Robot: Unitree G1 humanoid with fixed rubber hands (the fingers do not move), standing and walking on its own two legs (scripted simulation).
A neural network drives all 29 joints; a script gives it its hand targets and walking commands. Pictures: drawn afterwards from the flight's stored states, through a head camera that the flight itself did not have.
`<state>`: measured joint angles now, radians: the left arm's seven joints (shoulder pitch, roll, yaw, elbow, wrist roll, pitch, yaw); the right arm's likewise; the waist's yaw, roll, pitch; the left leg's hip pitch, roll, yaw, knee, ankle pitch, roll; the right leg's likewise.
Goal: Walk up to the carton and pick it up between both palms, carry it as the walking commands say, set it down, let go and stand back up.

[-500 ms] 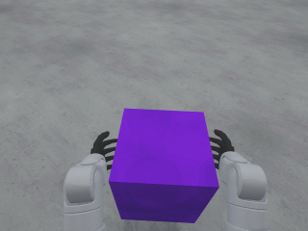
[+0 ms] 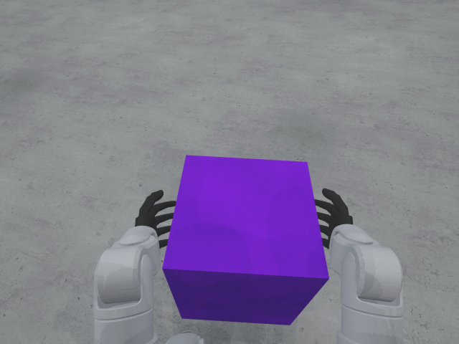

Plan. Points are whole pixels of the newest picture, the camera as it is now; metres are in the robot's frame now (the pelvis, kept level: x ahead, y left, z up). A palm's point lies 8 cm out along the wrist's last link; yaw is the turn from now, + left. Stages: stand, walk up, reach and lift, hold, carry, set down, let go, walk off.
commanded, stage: carry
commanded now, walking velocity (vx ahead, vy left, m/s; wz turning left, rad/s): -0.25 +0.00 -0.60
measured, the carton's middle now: (240, 244) +0.30 -0.01 -0.01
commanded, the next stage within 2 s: none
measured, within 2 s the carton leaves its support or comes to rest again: neither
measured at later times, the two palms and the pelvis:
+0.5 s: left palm out of the picture +0.12 +0.10 +0.09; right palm out of the picture +0.07 -0.20 +0.12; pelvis -0.18 +0.01 +0.01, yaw -13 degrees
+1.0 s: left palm out of the picture -0.05 +0.00 +0.09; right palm out of the picture -0.19 -0.26 +0.08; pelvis -0.36 +0.01 +0.00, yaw -27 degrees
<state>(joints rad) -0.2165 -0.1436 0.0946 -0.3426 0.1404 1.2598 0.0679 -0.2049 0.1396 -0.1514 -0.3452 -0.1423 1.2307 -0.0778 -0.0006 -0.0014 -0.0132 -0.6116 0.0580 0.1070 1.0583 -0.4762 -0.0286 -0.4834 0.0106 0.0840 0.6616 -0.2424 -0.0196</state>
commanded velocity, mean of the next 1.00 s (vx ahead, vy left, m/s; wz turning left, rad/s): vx -0.25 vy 0.00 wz -0.60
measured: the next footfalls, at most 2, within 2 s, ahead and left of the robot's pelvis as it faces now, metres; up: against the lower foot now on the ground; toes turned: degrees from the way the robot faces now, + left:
left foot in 0.24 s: -0.11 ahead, +0.10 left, +0.00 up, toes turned +1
right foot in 0.64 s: -0.26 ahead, -0.14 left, +0.00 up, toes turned -16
